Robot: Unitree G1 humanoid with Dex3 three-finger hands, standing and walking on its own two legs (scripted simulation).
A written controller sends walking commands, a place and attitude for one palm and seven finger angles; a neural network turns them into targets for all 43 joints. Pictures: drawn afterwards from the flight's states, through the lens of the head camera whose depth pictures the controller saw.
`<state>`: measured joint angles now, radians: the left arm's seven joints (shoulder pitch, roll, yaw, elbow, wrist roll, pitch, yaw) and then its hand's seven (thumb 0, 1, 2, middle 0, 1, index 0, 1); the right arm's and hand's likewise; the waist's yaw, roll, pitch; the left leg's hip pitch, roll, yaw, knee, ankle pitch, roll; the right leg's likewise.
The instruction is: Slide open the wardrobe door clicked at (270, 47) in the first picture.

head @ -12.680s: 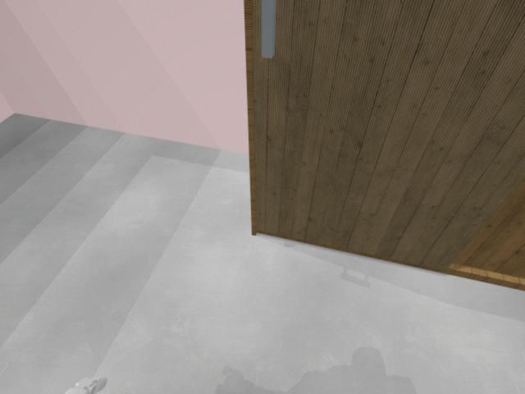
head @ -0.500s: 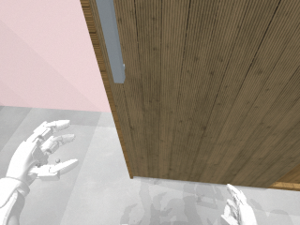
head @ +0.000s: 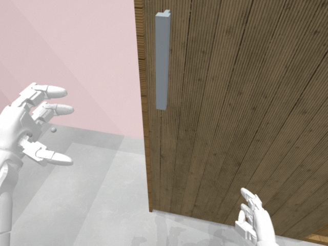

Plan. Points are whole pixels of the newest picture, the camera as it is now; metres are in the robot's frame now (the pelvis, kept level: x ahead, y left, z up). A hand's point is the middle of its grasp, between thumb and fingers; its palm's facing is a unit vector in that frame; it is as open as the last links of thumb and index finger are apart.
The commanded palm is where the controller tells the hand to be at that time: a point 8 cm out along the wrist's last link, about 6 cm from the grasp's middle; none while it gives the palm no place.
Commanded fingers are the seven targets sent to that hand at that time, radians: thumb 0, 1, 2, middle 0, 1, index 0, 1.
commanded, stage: raise the hand with hooked fingers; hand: left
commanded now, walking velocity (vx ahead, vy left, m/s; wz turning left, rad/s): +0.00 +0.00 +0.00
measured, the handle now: (164, 64) +0.48 +0.08 +0.24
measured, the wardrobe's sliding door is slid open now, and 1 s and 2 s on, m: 0.00 0.00 0.00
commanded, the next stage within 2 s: move the hooked fingers beside the handle in 0.82 s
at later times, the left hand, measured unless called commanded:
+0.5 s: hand (53, 103) +0.27 +0.25 +0.25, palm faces +0.04 -0.99 -0.12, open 13.9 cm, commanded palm +0.22 +0.29 +0.27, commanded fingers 0.00 -0.50 0.30 -0.30 -1.20 -0.30 -1.20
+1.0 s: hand (61, 97) +0.29 +0.24 +0.26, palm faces +0.00 -0.99 -0.11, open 13.9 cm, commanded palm +0.25 +0.29 +0.27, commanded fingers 0.00 -0.50 0.30 -0.30 -1.20 -0.30 -1.20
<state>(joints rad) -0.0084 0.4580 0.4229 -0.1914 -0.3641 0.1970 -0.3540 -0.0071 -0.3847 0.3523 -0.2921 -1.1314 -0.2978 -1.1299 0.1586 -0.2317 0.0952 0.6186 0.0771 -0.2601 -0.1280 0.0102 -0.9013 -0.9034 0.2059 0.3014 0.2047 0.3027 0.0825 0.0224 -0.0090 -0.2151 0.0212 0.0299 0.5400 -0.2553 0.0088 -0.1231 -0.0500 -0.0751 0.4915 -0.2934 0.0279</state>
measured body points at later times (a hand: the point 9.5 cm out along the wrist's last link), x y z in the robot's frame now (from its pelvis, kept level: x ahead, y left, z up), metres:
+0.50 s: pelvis -0.02 -0.03 +0.00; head -0.06 -0.06 +0.45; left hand +0.26 +0.30 +0.26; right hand +0.19 -0.26 -0.06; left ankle +0.03 +0.11 -0.74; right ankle -0.02 -0.14 -0.74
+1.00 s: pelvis +0.01 -0.02 +0.00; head -0.03 -0.04 +0.45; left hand +0.28 +0.30 +0.26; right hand +0.22 -0.24 -0.05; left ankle +0.03 +0.11 -0.74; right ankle -0.02 -0.14 -0.74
